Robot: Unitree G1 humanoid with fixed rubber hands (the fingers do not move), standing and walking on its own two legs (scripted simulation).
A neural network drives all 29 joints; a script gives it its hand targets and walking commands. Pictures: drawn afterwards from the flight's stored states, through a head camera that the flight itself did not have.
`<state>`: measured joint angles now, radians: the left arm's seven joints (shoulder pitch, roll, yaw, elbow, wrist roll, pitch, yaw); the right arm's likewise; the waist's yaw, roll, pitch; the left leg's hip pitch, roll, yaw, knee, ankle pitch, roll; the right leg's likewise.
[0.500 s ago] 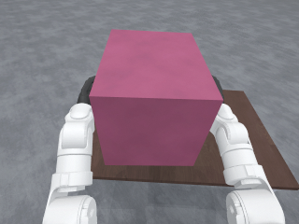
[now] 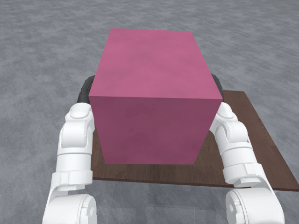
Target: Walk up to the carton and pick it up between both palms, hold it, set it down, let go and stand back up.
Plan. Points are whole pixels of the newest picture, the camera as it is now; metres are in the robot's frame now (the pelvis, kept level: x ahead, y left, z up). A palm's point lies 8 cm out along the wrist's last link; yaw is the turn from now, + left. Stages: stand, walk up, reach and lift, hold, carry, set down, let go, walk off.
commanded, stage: hold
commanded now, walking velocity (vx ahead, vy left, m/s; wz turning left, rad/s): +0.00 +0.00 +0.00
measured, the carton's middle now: (150, 93) +0.42 +0.00 +0.16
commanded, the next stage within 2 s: none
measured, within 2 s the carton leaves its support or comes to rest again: neither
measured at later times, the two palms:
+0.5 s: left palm (88, 104) +0.35 +0.16 +0.17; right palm (219, 107) +0.35 -0.17 +0.18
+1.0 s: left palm (87, 105) +0.35 +0.16 +0.17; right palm (217, 106) +0.35 -0.17 +0.17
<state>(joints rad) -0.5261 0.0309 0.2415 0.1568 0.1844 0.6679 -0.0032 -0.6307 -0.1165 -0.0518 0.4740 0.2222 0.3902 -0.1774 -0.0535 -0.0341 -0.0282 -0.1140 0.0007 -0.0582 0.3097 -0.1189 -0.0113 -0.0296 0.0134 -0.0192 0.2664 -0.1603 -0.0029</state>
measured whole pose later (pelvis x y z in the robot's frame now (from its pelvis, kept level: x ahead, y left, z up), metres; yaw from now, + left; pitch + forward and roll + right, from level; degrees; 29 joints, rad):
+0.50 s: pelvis +0.00 +0.00 +0.00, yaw -2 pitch -4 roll -1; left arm -0.52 0.02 0.22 0.10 0.19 0.71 0.01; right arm -0.59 -0.12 -0.06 0.41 0.24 0.40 -0.18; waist -0.04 -0.03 -0.04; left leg -0.13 0.01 -0.03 0.31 -0.12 0.00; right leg -0.07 0.02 0.01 0.28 -0.15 0.00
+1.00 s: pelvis +0.00 +0.00 +0.00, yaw -1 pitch -4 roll -1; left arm -0.49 0.03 0.21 0.09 0.19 0.70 0.00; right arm -0.58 -0.12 -0.05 0.41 0.24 0.40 -0.18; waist -0.06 -0.04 -0.04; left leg -0.12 0.00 -0.04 0.32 -0.13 -0.01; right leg -0.04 0.01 0.00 0.27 -0.16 0.00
